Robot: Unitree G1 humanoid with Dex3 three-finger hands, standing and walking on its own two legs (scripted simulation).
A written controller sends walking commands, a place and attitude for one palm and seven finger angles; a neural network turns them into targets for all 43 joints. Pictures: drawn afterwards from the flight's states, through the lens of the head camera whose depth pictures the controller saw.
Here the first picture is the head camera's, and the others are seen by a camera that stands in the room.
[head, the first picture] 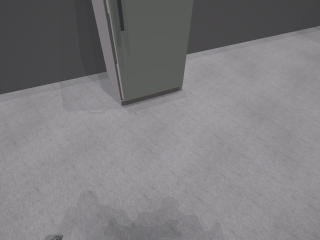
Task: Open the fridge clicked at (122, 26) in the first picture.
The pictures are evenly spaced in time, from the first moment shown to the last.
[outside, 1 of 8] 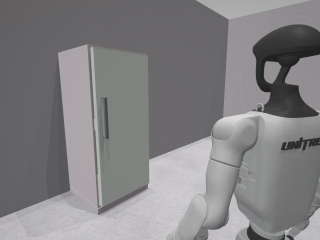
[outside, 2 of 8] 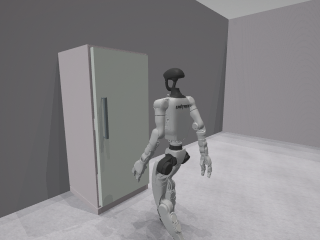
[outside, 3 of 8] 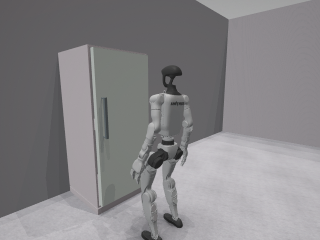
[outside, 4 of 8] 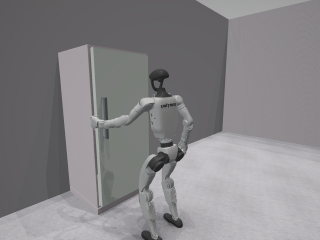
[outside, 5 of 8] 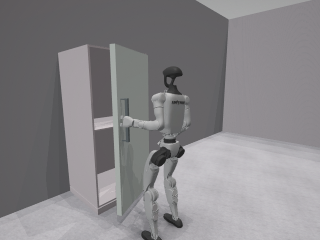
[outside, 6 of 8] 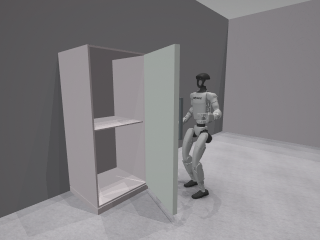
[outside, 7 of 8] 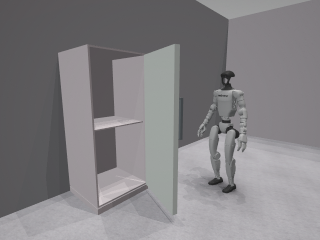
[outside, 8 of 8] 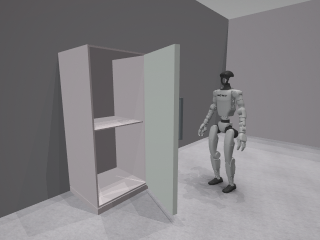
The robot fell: no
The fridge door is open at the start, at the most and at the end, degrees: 0 83 70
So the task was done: yes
